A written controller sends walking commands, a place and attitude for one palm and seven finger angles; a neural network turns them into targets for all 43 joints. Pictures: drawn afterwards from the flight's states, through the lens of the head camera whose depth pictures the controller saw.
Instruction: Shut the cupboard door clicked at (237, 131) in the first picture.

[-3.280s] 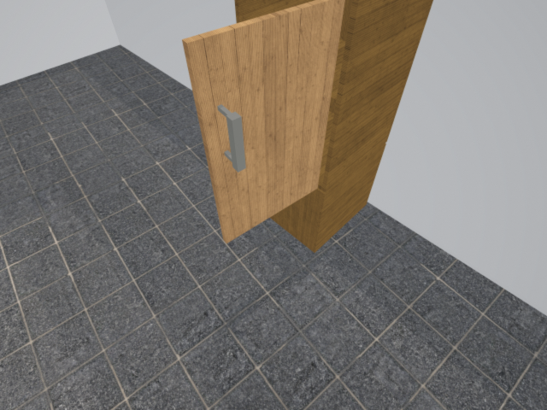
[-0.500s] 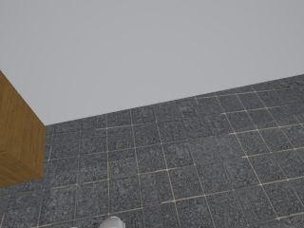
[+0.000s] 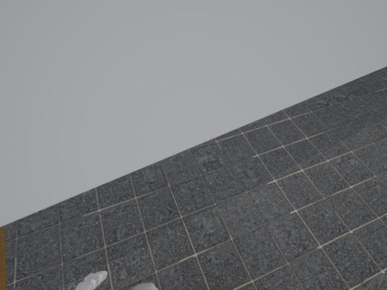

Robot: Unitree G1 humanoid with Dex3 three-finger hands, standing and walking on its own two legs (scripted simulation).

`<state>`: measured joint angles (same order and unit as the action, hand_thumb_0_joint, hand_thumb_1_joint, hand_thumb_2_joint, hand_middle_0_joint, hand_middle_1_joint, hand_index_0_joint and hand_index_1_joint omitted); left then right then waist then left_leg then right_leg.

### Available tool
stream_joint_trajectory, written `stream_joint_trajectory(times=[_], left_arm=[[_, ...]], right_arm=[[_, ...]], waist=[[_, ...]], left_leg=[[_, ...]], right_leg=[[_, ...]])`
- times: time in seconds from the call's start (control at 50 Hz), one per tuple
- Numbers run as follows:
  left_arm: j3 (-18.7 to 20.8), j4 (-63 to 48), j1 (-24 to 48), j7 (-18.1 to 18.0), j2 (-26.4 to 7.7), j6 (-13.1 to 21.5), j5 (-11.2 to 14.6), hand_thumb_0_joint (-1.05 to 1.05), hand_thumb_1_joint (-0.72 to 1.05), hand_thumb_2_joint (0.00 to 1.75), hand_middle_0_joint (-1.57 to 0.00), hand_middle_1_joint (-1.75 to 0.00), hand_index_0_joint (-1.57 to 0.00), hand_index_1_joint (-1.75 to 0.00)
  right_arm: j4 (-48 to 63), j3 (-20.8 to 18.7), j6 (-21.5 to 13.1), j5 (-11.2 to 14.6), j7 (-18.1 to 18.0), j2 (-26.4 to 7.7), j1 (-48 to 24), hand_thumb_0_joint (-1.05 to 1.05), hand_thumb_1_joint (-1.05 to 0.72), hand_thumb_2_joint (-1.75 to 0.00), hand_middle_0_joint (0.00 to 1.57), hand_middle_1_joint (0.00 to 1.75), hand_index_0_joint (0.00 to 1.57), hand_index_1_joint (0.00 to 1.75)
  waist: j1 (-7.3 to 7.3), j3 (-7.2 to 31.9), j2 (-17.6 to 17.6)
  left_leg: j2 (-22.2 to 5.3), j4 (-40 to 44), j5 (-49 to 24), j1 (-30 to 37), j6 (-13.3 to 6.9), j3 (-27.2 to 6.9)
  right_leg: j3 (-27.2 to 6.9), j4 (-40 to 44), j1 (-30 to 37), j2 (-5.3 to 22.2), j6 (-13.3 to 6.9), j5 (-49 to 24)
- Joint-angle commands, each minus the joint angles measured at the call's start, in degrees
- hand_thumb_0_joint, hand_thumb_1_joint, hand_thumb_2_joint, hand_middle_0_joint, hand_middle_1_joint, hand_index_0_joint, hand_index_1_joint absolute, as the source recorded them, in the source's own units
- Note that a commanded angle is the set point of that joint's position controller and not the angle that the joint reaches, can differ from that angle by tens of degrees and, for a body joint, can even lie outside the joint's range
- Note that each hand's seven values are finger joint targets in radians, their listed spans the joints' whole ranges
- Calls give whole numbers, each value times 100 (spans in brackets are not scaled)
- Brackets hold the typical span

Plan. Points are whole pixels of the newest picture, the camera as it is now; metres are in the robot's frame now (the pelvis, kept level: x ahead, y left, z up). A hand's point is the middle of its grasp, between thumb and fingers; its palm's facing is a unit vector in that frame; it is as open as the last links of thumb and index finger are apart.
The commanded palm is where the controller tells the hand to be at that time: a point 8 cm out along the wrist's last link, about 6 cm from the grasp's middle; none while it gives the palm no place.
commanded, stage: walk to a spot facing it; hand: left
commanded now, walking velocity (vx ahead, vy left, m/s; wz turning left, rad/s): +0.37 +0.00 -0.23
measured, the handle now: out of the picture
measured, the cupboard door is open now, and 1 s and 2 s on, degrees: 83 83 83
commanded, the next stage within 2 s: turn to face it in 0.34 s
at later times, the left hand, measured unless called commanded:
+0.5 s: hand (145, 196) +0.38 +0.15 -0.16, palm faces -0.13 -0.97 -0.20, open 7.4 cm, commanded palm none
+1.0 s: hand (148, 172) +0.45 +0.15 -0.15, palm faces +0.13 -0.95 -0.27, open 7.3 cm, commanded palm none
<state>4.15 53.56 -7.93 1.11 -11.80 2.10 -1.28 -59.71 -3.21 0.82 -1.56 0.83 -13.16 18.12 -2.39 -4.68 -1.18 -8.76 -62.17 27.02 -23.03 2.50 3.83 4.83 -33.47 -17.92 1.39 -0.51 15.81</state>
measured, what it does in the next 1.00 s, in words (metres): walks ahead: left foot, then right foot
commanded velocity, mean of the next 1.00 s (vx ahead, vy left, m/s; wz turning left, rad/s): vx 0.13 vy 0.00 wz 0.21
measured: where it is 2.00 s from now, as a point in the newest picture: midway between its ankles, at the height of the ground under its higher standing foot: (214, 238)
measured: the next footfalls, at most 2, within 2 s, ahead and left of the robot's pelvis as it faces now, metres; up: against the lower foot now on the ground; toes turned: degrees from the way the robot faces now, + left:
left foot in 0.14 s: +0.16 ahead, +0.15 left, +0.00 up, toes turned +4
right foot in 0.44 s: +0.30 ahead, -0.15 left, +0.00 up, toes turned -15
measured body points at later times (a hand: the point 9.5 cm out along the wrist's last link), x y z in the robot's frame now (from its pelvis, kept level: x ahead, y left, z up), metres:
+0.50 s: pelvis +0.23 -0.02 -0.01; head +0.26 -0.03 +0.44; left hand +0.38 +0.20 -0.14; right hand +0.13 -0.24 -0.16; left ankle +0.15 +0.13 -0.67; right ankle +0.26 -0.14 -0.73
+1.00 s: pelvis +0.36 -0.07 +0.00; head +0.39 -0.08 +0.45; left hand +0.44 +0.20 -0.13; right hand +0.41 -0.32 -0.15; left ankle +0.33 +0.08 -0.69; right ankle +0.36 -0.19 -0.73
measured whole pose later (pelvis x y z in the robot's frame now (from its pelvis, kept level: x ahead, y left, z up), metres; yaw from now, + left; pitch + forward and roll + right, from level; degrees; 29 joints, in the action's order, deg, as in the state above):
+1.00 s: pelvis +0.36 -0.07 +0.00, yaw +7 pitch +0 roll +0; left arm 3.5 53.8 -7.4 -0.9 -12.0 0.4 -1.1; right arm -57.3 -3.9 3.3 -0.9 -0.1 -12.7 14.3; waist -2.0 -3.3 -1.1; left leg -2.2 -50.1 28.1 -22.4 2.5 -1.3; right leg 6.4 -34.0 -14.8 4.3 0.4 18.5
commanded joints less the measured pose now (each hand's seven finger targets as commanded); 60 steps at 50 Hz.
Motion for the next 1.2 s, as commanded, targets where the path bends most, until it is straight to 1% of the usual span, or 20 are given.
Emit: stream_joint_trajectory(times=[0.0, 0.08, 0.12, 0.16, 0.26, 0.36, 0.38, 0.4, 0.42, 0.44, 0.5, 0.6, 0.66, 0.76, 0.86, 0.92, 1.02, 1.14, 1.16, 1.18], left_arm=[[201, -71, -238, -94, -938, 70, -48, 0, 90, 90, -20, -30, -20, -30], [150, 63, -266, 29, -756, 53, 36, 0, 90, 90, -20, -30, -20, -30], [14, -214, -214, 45, -236, 49, 41, 0, 90, 90, -20, -30, -20, -30], [62, -383, 508, 86, -358, 149, -15, 0, 90, 90, -20, -30, -20, -30], [-66, -162, 409, 225, -16, 20, 16, 0, 90, 90, -20, -30, -20, -30], [74, 194, -609, 214, -281, -29, -28, 0, 90, 90, -20, -30, -20, -30], [183, 380, -1382, 152, -659, 7, -51, 0, 90, 90, -20, -30, -20, -30], [372, 536, -2164, 31, -1369, 38, -82, 0, 90, 90, -20, -30, -20, -30], [391, 520, -2135, -51, -1518, 31, 51, 0, 90, 90, -20, -30, -20, -30], [335, 436, -1618, -94, -1331, -6, 102, 0, 90, 90, -20, -30, -20, -30], [107, 153, -402, -211, -627, 37, -13, 0, 90, 90, -20, -30, -20, -30], [44, 227, -173, -175, -547, 46, 54, 0, 90, 90, -20, -30, -20, -30], [-52, 62, -507, -180, -172, -135, 134, 0, 90, 90, -20, -30, -20, -30], [-24, -180, 353, -159, -305, -139, 120, 0, 90, 90, -20, -30, -20, -30], [64, -53, -432, -167, -436, -167, 125, 0, 90, 90, -20, -30, -20, -30], [256, -13, -962, -261, -1432, -137, 4, 0, 90, 90, -20, -30, -20, -30], [95, -257, -302, -292, -908, -163, -27, 0, 90, 90, -20, -30, -20, -30], [183, -248, -643, -239, -1258, -120, 30, 0, 90, 90, -20, -30, -20, -30], [173, -315, -502, -218, -1243, -124, 73, 0, 90, 90, -20, -30, -20, -30], [123, -502, -486, -178, -956, -154, 118, 0, 90, 90, -20, -30, -20, -30]], right_arm=[[682, -64, -283, -2, 32, -119, -227, 0, -90, -90, 20, 30, 20, 30], [182, -87, -440, -53, -33, -302, 936, 0, -90, -90, 20, 30, 20, 30], [125, -280, -502, -153, -154, -1267, 1872, 0, -90, -90, 20, 30, 20, 30], [308, -252, -508, -143, -165, -1100, 1438, 0, -90, -90, 20, 30, 20, 30], [170, -93, -574, -129, -215, -677, 866, 0, -90, -90, 20, 30, 20, 30], [201, -122, -435, -29, -181, -722, 453, 0, -90, -90, 20, 30, 20, 30], [288, -85, -436, 35, -146, -579, 220, 0, -90, -90, 20, 30, 20, 30], [577, 2, -443, 127, -84, -146, -121, 0, -90, -90, 20, 30, 20, 30], [694, -32, -413, 131, -119, -278, -290, 0, -90, -90, 20, 30, 20, 30], [635, -80, -363, 113, -112, -266, -348, 0, -90, -90, 20, 30, 20, 30], [254, -50, -189, 39, -137, 12, 97, 0, -90, -90, 20, 30, 20, 30], [-132, 99, -194, 16, -75, 337, 929, 0, -90, -90, 20, 30, 20, 30], [99, -73, -250, -58, -195, -760, 946, 0, -90, -90, 20, 30, 20, 30], [240, -72, -225, -63, -314, -797, 639, 0, -90, -90, 20, 30, 20, 30], [563, -220, -57, 41, -279, -954, -218, 0, -90, -90, 20, 30, 20, 30], [994, -198, 46, 87, -144, -430, -789, 0, -90, -90, 20, 30, 20, 30], [947, -151, 189, 69, 7, -178, -972, 0, -90, -90, 20, 30, 20, 30], [1036, -94, 77, 65, 48, -321, -811, 0, -90, -90, 20, 30, 20, 30], [962, -153, 41, 42, 37, -539, -418, 0, -90, -90, 20, 30, 20, 30], [932, -296, -11, -13, 4, -1164, -54, 0, -90, -90, 20, 30, 20, 30]], waist=[[85, 185, 1210], [-345, 639, -456], [-700, 868, -2516], [-531, 247, -519], [-118, 241, -1161], [478, 658, -322], [909, 891, 370], [1257, 1173, 2087], [1188, 1147, 1897], [923, 514, 1124], [190, 226, 1703], [-211, 572, 194], [-99, 869, -2243], [-144, 655, -1047], [292, 1101, -740], [643, 737, 1868], [278, -22, 1611], [193, 924, 965], [-69, 1191, 605], [-264, 1479, -798]], left_leg=[[-108, 1513, -452, -52, 28, -100], [343, 3417, -1358, 2225, 140, 552], [-1969, 5141, 291, 2862, -812, -2934], [-2068, 5055, -781, 2406, -1325, -2808], [-948, 4459, -3647, 2054, -556, 220], [-691, 3312, -2965, 1179, -396, 775], [-426, 2107, -2600, 240, -199, 1035], [410, 248, -64, -1305, 50, 1253], [366, -885, 917, -1734, -5, 268], [72, -1041, 484, -1868, -39, -158], [-200, -38, 6, -536, -22, -328], [418, 3046, -2131, 1279, 77, 380], [-1494, 4378, -4095, 1540, -1158, -2529], [-983, 3562, -7017, 2110, -1182, -1807], [-290, 3359, -4461, 1175, -690, -1432], [804, 612, 993, -900, 54, -224], [457, 482, 308, -761, 132, -29], [916, 3041, -1138, 613, -15, 535], [786, 3644, -2064, 1504, -123, 391], [-495, 3777, -3718, 2630, -687, -1250]], right_leg=[[-1390, 2030, -83, 1371, -946, 158], [-825, 581, -814, 551, -535, 948], [-226, -2708, -2315, -315, -113, 1753], [-624, -3613, -2868, 289, -137, 1086], [55, -1394, -1498, 329, -35, 536], [633, 30, 979, -293, -190, -495], [-101, 366, 2273, 166, -437, -222], [-2642, 1289, 3148, 1726, -1090, -151], [-3533, 1917, 2924, 2321, -1513, -489], [-2964, 2025, 2317, 2297, -1555, -257], [-1240, 1923, 319, 1769, -998, -1251], [129, 793, 3, 1151, -397, -1068], [134, -1815, -788, 134, 307, 2084], [-260, -1900, -1263, 215, 405, 1681], [3, 448, 708, -58, 369, -239], [-2183, 1737, 1552, 2712, -784, -2251], [-323, 1303, 823, 1811, -587, -3122], [197, -63, 1486, 1701, -250, -4247], [372, -774, 1000, 1634, 1, -3827], [601, -1963, -447, 1014, 409, -1206]])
